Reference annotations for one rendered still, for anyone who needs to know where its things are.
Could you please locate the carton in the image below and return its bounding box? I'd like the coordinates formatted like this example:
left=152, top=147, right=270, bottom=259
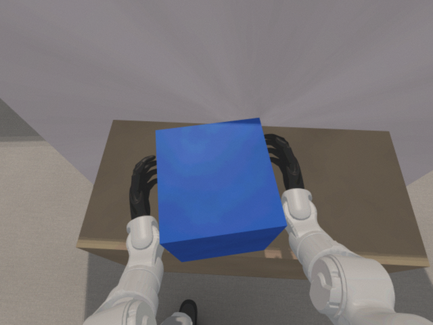
left=156, top=118, right=287, bottom=262

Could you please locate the robot left forearm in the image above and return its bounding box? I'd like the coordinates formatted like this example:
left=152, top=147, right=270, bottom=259
left=94, top=215, right=164, bottom=318

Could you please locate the pedestal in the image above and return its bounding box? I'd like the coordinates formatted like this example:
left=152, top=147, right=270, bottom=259
left=76, top=120, right=430, bottom=280

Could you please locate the right robot upper arm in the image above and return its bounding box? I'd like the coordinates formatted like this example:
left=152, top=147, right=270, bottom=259
left=309, top=255, right=433, bottom=325

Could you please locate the robot right forearm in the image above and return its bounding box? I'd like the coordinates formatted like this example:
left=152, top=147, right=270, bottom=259
left=281, top=188, right=395, bottom=303

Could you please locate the right robot hand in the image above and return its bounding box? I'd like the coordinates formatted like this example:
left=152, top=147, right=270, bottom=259
left=264, top=134, right=304, bottom=190

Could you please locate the left robot hand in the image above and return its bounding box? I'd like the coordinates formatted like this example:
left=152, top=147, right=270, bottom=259
left=129, top=155, right=158, bottom=220

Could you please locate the left robot shin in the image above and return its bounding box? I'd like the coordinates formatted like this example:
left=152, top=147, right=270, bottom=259
left=172, top=312, right=192, bottom=322

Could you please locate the robot left foot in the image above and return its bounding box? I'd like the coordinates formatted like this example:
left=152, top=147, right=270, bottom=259
left=179, top=299, right=198, bottom=325

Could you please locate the left robot upper arm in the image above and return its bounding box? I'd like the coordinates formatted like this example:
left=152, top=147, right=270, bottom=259
left=83, top=299, right=157, bottom=325

